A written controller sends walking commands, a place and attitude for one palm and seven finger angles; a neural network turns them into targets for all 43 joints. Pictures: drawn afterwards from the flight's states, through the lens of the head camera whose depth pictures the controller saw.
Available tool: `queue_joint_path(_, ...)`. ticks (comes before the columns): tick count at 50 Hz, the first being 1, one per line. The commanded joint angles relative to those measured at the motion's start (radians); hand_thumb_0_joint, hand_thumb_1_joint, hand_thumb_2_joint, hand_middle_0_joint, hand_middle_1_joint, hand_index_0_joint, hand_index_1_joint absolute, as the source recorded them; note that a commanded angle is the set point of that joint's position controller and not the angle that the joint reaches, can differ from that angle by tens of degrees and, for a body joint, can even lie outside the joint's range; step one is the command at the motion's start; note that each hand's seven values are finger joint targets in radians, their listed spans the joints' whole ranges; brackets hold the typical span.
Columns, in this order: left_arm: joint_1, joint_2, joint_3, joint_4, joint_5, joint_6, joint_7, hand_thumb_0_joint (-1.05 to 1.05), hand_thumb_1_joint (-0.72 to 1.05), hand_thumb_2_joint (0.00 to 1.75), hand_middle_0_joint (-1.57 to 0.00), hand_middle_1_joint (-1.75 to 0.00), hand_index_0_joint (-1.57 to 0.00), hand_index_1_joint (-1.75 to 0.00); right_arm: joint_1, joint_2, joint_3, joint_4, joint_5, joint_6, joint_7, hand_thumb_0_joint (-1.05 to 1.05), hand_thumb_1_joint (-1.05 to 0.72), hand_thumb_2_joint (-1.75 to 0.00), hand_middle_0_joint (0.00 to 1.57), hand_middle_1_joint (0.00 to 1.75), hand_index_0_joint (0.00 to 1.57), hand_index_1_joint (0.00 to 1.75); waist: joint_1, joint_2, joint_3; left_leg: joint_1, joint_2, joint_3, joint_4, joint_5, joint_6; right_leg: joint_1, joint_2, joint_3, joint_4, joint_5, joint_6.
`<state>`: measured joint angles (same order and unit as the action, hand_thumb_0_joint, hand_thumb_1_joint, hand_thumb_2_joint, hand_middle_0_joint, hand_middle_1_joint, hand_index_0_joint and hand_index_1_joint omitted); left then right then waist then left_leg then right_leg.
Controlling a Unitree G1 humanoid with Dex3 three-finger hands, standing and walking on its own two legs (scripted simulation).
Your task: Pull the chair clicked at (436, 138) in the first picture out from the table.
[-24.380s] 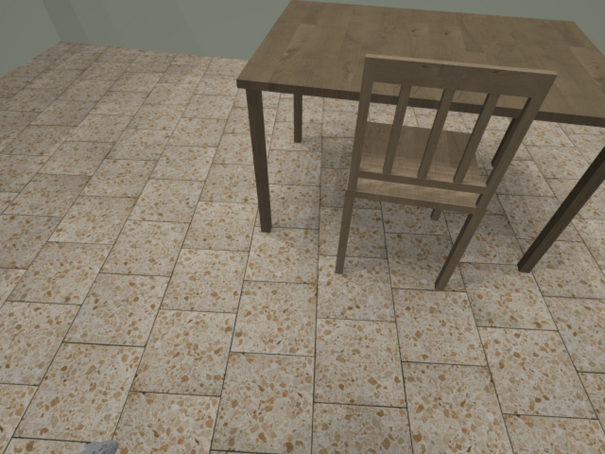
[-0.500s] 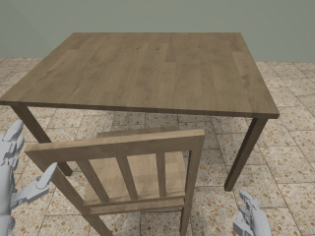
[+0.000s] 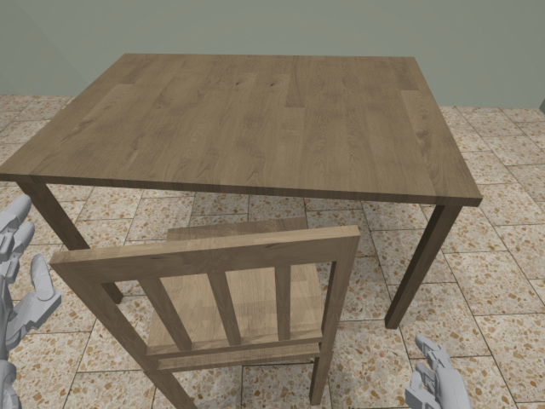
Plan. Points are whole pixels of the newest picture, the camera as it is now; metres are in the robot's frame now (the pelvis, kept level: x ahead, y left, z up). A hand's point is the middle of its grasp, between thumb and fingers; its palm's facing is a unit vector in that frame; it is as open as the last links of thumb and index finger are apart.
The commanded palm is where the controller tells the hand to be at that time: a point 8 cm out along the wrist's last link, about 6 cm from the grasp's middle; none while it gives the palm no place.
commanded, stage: step back with the hand held close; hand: left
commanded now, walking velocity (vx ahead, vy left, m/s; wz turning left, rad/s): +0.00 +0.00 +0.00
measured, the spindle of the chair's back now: (226, 310) +0.30 +0.13 -0.08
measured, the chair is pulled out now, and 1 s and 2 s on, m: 0.17 0.17 0.17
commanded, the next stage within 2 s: stop stepping back and stand still in 1.90 s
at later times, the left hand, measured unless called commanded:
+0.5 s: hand (53, 301) +0.18 +0.27 +0.16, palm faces +0.37 -0.77 -0.51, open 7.4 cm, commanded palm +0.12 +0.31 +0.18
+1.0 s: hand (18, 331) +0.14 +0.27 +0.17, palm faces +0.47 -0.75 -0.48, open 7.4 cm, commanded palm +0.08 +0.31 +0.18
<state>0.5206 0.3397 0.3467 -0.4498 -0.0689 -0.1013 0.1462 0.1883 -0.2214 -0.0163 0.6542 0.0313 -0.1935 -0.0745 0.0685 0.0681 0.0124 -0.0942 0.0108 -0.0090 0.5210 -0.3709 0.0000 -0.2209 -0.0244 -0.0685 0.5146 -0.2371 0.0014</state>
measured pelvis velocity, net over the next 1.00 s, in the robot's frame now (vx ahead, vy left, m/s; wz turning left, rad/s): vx -0.07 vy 0.01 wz -0.02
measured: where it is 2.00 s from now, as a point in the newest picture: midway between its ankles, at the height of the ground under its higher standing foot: outside the picture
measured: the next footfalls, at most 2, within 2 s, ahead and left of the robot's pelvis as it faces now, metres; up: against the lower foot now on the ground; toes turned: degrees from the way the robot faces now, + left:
right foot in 1.68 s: -0.09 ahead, -0.13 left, +0.00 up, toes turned -2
left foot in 1.92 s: -0.10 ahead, +0.12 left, +0.00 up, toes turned +1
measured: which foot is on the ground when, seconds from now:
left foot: down 0.00-1.00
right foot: down 0.00-1.00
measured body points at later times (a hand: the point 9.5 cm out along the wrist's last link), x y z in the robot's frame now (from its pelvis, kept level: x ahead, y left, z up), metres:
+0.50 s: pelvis -0.03 +0.01 +0.00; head -0.01 +0.00 +0.45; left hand +0.15 +0.30 +0.19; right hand +0.14 -0.23 -0.09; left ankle -0.05 +0.12 -0.73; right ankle +0.03 -0.12 -0.73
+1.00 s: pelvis -0.07 +0.01 -0.01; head -0.05 +0.01 +0.44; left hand +0.11 +0.31 +0.19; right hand +0.10 -0.24 -0.09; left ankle -0.05 +0.12 -0.73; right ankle +0.03 -0.12 -0.73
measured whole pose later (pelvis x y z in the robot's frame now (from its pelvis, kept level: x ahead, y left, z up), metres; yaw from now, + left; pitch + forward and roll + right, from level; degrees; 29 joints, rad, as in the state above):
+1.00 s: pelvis -0.07 +0.01 -0.01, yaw -1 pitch +1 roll -1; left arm 0.52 0.40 0.44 -0.50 -0.02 -0.19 0.17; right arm 0.22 -0.22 -0.01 0.59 0.02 -0.11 -0.08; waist 0.01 0.01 0.01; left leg -0.35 0.01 0.01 0.68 -0.34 0.02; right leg -0.44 -0.03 -0.05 0.57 -0.14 0.01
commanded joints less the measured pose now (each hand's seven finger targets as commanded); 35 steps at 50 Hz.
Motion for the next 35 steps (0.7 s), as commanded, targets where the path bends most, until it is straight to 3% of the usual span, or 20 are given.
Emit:
queue_joint_path(1, -0.079, 0.182, 0.123, -0.221, 0.004, -0.065, 0.022, 0.0, 0.9, 0.9, -0.2, -0.3, -0.2, -0.3, -0.141, -0.111, -0.03, -0.17, -0.002, -0.064, -0.003, 0.0, -0.9, -0.9, 0.2, 0.3, 0.2, 0.3, -0.001, 0.022, -0.067, -0.116, 0.027, 0.01, -0.102, 0.283, 0.006, 0.124, -0.027, 0.018, -0.065, 0.153, -0.026)
queue_joint_path(3, -0.064, 0.169, 0.117, -0.196, 0.002, -0.062, 0.023, 0.0, 0.9, 0.9, -0.2, -0.3, -0.2, -0.3, -0.137, -0.106, -0.031, -0.167, -0.005, -0.064, -0.003, 0.0, -0.9, -0.9, 0.2, 0.3, 0.2, 0.3, 0.001, 0.008, -0.058, -0.119, 0.029, 0.009, -0.104, 0.29, 0.005, 0.12, -0.028, 0.012, -0.063, 0.153, -0.026)
queue_joint_path(4, -0.156, 0.161, 0.084, -0.218, 0.003, -0.062, 0.021, 0.0, 0.9, 0.9, -0.2, -0.3, -0.2, -0.3, -0.135, -0.114, -0.026, -0.167, -0.004, -0.064, -0.002, 0.0, -0.9, -0.9, 0.2, 0.3, 0.2, 0.3, -0.013, 0.008, -0.051, -0.117, 0.026, 0.008, -0.107, 0.275, 0.005, 0.107, -0.026, 0.015, -0.065, 0.144, -0.024)
queue_joint_path(5, -0.357, 0.353, 0.277, -0.299, -0.007, -0.12, 0.028, 0.0, 0.9, 0.9, -0.2, -0.3, -0.2, -0.3, -0.093, -0.127, -0.021, -0.187, 0.002, -0.042, -0.005, 0.0, -0.9, -0.9, 0.2, 0.3, 0.2, 0.3, -0.037, -0.024, 0.002, -0.147, 0.073, -0.008, -0.105, 0.163, 0.036, 0.054, -0.07, 0.125, -0.12, 0.185, -0.01)
queue_joint_path(6, -0.365, 0.358, 0.285, -0.239, 0.002, -0.135, 0.023, 0.0, 0.9, 0.9, -0.2, -0.3, -0.2, -0.3, -0.098, -0.115, -0.011, -0.173, -0.006, -0.032, -0.01, 0.0, -0.9, -0.9, 0.2, 0.3, 0.2, 0.3, -0.037, -0.028, 0.012, -0.15, 0.06, -0.017, -0.112, 0.111, 0.036, 0.046, -0.082, 0.138, -0.131, 0.177, -0.019)
queue_joint_path(7, -0.253, 0.245, 0.212, -0.147, 0.002, -0.129, 0.014, 0.0, 0.9, 0.9, -0.2, -0.3, -0.2, -0.3, -0.102, -0.114, -0.012, -0.168, -0.007, -0.025, -0.012, 0.0, -0.9, -0.9, 0.2, 0.3, 0.2, 0.3, -0.046, -0.039, 0.009, -0.135, 0.066, -0.014, -0.118, 0.12, 0.034, 0.037, -0.086, 0.133, -0.129, 0.175, -0.018)
queue_joint_path(8, -0.16, 0.184, 0.166, -0.093, 0.006, -0.122, 0.006, 0.0, 0.9, 0.9, -0.2, -0.3, -0.2, -0.3, -0.105, -0.119, -0.011, -0.173, -0.009, -0.015, -0.01, 0.0, -0.9, -0.9, 0.2, 0.3, 0.2, 0.3, -0.046, -0.022, -0.018, -0.12, 0.078, -0.018, -0.126, 0.175, 0.037, 0.048, -0.081, 0.113, -0.111, 0.208, -0.011)
queue_joint_path(9, -0.101, 0.142, 0.127, -0.083, 0.008, -0.115, 0.001, 0.0, 0.9, 0.9, -0.2, -0.3, -0.2, -0.3, -0.113, -0.124, -0.011, -0.182, -0.011, -0.003, -0.007, 0.0, -0.9, -0.9, 0.2, 0.3, 0.2, 0.3, -0.047, 0.021, -0.038, -0.113, 0.094, -0.019, -0.134, 0.242, 0.038, 0.055, -0.076, 0.093, -0.091, 0.242, -0.004)
queue_joint_path(10, -0.058, 0.133, 0.12, -0.074, 0.011, -0.109, 0.0, 0.0, 0.9, 0.9, -0.2, -0.3, -0.2, -0.3, -0.113, -0.125, -0.013, -0.186, -0.013, 0.011, -0.004, 0.0, -0.9, -0.9, 0.2, 0.3, 0.2, 0.3, -0.046, 0.026, -0.065, -0.118, 0.107, -0.026, -0.134, 0.309, 0.039, 0.073, -0.073, 0.073, -0.072, 0.273, 0.002)
queue_joint_path(12, -0.013, 0.129, 0.115, -0.099, 0.016, -0.107, -0.001, 0.0, 0.9, 0.9, -0.2, -0.3, -0.2, -0.3, -0.123, -0.121, -0.016, -0.199, -0.016, 0.031, 0.0, 0.0, -0.9, -0.9, 0.2, 0.3, 0.2, 0.3, -0.044, 0.025, -0.102, -0.117, 0.116, -0.021, -0.121, 0.397, 0.036, 0.093, -0.075, 0.063, -0.059, 0.327, 0.005)
queue_joint_path(15, 0.011, 0.195, 0.17, -0.181, 0.022, -0.108, 0.009, 0.0, 0.9, 0.9, -0.2, -0.3, -0.2, -0.3, -0.127, -0.122, -0.029, -0.221, -0.017, 0.059, -0.004, 0.0, -0.9, -0.9, 0.2, 0.3, 0.2, 0.3, -0.045, -0.041, -0.151, -0.137, 0.12, -0.028, -0.092, 0.449, 0.03, 0.12, -0.087, 0.074, -0.042, 0.402, -0.002)
queue_joint_path(16, 0.01, 0.235, 0.206, -0.21, 0.023, -0.111, 0.015, 0.0, 0.9, 0.9, -0.2, -0.3, -0.2, -0.3, -0.137, -0.122, -0.03, -0.224, -0.017, 0.063, -0.007, 0.0, -0.9, -0.9, 0.2, 0.3, 0.2, 0.3, -0.044, -0.02, -0.165, -0.146, 0.117, -0.034, -0.099, 0.44, 0.029, 0.129, -0.089, 0.077, -0.033, 0.399, -0.004)
queue_joint_path(21, 0.022, 0.264, 0.241, -0.263, 0.017, -0.127, 0.031, 0.0, 0.9, 0.9, -0.2, -0.3, -0.2, -0.3, -0.128, -0.111, -0.036, -0.231, -0.008, 0.066, -0.022, 0.0, -0.9, -0.9, 0.2, 0.3, 0.2, 0.3, -0.045, 0.025, -0.177, -0.194, 0.118, -0.04, -0.081, 0.39, 0.029, 0.117, -0.093, 0.088, -0.005, 0.377, -0.007)
queue_joint_path(22, 0.022, 0.245, 0.227, -0.261, 0.016, -0.129, 0.032, 0.0, 0.9, 0.9, -0.2, -0.3, -0.2, -0.3, -0.12, -0.109, -0.033, -0.231, -0.01, 0.063, -0.023, 0.0, -0.9, -0.9, 0.2, 0.3, 0.2, 0.3, -0.048, 0.038, -0.164, -0.206, 0.118, -0.043, -0.084, 0.379, 0.029, 0.106, -0.09, 0.086, 0.001, 0.359, -0.006)
queue_joint_path(24, 0.031, 0.229, 0.216, -0.242, 0.017, -0.128, 0.034, 0.0, 0.9, 0.9, -0.2, -0.3, -0.2, -0.3, -0.114, -0.114, -0.037, -0.227, -0.009, 0.059, -0.025, 0.0, -0.9, -0.9, 0.2, 0.3, 0.2, 0.3, -0.049, 0.044, -0.152, -0.235, 0.125, -0.051, -0.089, 0.333, 0.033, 0.09, -0.079, 0.085, 0.009, 0.308, -0.001)
queue_joint_path(27, 0.025, 0.204, 0.194, -0.196, 0.018, -0.119, 0.038, 0.0, 0.9, 0.9, -0.2, -0.3, -0.2, -0.3, -0.103, -0.119, -0.038, -0.217, -0.009, 0.057, -0.028, 0.0, -0.9, -0.9, 0.2, 0.3, 0.2, 0.3, -0.055, -0.003, -0.129, -0.275, 0.12, -0.047, -0.087, 0.222, 0.037, 0.071, -0.082, 0.098, -0.005, 0.251, 0.001)
queue_joint_path(33, -0.029, 0.222, 0.182, -0.199, 0.029, -0.111, 0.047, 0.0, 0.9, 0.9, -0.2, -0.3, -0.2, -0.3, -0.087, -0.131, -0.039, -0.215, -0.011, 0.058, -0.031, 0.0, -0.9, -0.9, 0.2, 0.3, 0.2, 0.3, -0.063, -0.099, -0.085, -0.333, 0.074, -0.039, -0.049, -0.041, 0.045, -0.018, -0.113, 0.179, -0.111, 0.032, -0.013)
queue_joint_path(35, -0.035, 0.232, 0.186, -0.226, 0.035, -0.116, 0.05, 0.0, 0.9, 0.9, -0.2, -0.3, -0.2, -0.3, -0.088, -0.134, -0.035, -0.221, -0.012, 0.055, -0.031, 0.0, -0.9, -0.9, 0.2, 0.3, 0.2, 0.3, -0.063, -0.079, -0.087, -0.343, 0.072, -0.045, -0.053, -0.084, 0.05, -0.033, -0.114, 0.181, -0.125, -0.029, -0.013)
